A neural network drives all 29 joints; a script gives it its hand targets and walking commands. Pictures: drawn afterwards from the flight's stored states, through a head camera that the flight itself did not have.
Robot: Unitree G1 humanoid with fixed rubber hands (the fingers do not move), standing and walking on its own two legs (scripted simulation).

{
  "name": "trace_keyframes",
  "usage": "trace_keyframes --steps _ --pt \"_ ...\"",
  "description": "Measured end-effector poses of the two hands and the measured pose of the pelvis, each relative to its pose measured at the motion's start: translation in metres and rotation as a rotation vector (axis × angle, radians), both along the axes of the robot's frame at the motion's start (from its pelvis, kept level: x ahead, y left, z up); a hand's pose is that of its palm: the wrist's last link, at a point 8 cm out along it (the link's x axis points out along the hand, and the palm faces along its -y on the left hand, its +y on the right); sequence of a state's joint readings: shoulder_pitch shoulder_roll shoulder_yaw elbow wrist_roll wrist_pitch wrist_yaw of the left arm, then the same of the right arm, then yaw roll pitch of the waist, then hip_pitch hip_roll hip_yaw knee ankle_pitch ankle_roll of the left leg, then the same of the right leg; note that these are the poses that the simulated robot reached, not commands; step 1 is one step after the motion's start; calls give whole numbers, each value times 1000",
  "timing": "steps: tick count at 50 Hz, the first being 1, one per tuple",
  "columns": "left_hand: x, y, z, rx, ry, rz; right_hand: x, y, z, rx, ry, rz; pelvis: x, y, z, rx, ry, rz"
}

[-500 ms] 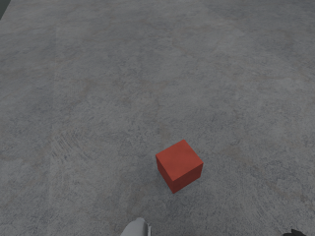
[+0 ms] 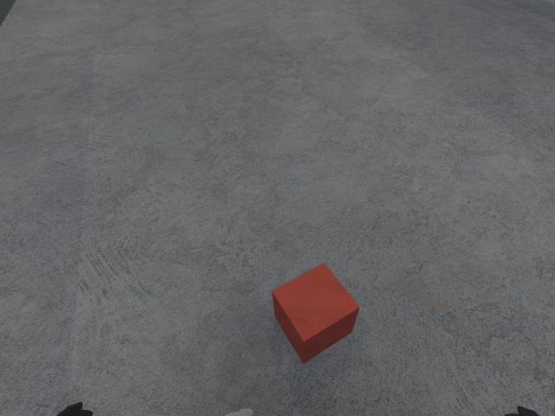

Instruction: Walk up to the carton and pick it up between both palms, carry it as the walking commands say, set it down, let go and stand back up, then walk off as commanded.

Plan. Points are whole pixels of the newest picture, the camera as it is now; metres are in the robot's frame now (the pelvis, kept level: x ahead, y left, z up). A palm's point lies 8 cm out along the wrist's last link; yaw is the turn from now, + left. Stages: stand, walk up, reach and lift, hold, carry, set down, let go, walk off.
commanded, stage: walk up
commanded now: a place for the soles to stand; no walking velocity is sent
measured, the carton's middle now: (313, 312) +0.56 -0.06 -0.63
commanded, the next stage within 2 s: none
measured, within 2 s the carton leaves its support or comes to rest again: neither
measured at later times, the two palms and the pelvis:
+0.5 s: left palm out of the picture +0.09 +0.34 -0.06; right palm out of the picture +0.10 -0.33 -0.07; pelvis +0.00 +0.00 +0.00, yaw +0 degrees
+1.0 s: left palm out of the picture +0.04 +0.17 -0.08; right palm out of the picture +0.17 -0.53 -0.06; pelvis +0.02 -0.18 -0.01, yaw +12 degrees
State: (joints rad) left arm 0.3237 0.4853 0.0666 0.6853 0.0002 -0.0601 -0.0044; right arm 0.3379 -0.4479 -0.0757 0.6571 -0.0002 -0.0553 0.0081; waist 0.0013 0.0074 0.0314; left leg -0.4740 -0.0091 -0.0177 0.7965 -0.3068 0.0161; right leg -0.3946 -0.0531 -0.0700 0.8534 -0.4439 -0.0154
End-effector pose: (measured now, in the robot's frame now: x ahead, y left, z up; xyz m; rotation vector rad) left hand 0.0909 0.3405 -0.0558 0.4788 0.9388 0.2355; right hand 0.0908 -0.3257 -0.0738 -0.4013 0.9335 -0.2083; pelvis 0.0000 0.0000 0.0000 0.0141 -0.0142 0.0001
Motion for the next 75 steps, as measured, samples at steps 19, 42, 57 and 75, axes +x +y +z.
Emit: trace_keyframes --steps 19,42,57,75 --pt "3 1 1 -1 -10 2 4 1 2 -1 -16 0 1 1 0 -1 0 0" --pt "10 -102 -24 -102 -30 94 11 -147 21 -249 88 43 11 -114 -13 32 4 119" --pt "-32 -202 5 -33 72 220 84 -245 11 -216 101 104 44 -220 4 65 -29 197" --pt "88 -299 20 -6 -120 149 80 -370 -4 -273 224 87 85 -326 -10 71 -36 209"
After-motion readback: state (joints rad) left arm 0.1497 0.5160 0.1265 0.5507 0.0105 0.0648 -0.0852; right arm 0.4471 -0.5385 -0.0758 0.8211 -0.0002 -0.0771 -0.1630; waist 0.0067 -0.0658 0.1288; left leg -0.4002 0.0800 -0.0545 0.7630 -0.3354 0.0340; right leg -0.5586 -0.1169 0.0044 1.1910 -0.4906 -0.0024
